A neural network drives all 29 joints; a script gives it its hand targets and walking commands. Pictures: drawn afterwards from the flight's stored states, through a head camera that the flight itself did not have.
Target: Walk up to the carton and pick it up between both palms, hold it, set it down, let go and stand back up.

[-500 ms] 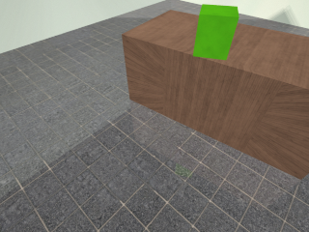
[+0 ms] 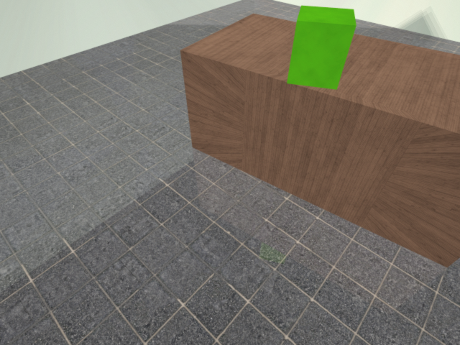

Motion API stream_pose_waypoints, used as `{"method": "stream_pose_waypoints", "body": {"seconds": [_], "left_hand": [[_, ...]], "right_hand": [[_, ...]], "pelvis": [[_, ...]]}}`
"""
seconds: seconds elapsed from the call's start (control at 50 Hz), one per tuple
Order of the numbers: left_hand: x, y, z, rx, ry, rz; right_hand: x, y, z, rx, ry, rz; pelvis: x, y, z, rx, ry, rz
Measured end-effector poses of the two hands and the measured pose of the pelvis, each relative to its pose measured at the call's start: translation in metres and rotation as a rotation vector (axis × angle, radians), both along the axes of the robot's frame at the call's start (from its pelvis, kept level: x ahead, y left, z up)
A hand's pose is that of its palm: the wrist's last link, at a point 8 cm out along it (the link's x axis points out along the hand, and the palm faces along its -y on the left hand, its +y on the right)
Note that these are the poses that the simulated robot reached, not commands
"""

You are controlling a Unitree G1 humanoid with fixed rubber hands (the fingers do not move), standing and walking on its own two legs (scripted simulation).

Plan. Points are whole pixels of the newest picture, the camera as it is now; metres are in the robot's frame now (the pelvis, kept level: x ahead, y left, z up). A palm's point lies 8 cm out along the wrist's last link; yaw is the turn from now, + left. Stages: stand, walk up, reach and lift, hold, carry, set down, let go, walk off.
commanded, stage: walk up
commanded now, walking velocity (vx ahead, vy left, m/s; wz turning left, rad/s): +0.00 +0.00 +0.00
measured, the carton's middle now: (319, 47) +1.25 -0.35 +0.01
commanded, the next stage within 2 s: none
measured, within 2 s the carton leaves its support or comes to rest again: neither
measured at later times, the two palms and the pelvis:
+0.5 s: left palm (95, 318) +0.21 +0.26 -0.07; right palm out of the picture +0.12 -0.42 -0.12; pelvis +0.09 -0.07 -0.02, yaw -13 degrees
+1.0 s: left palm (135, 202) +0.49 +0.26 -0.09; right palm (419, 294) +0.27 -0.37 -0.09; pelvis +0.29 -0.03 -0.02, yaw -22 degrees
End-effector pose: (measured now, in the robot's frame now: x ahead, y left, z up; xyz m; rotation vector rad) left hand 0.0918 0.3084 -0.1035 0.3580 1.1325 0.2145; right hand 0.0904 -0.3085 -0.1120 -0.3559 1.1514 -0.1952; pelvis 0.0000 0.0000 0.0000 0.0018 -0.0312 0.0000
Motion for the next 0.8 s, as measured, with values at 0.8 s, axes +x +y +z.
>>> {"method": "stream_pose_waypoints", "body": {"seconds": [0.8], "left_hand": [[0.228,-0.027,0.03,0.144,-0.02,-0.302]], "right_hand": [[0.171,-0.086,0.009,0.015,-0.229,-0.176]], "pelvis": [[0.213,-0.047,-0.019,-0.015,0.019,-0.319]]}}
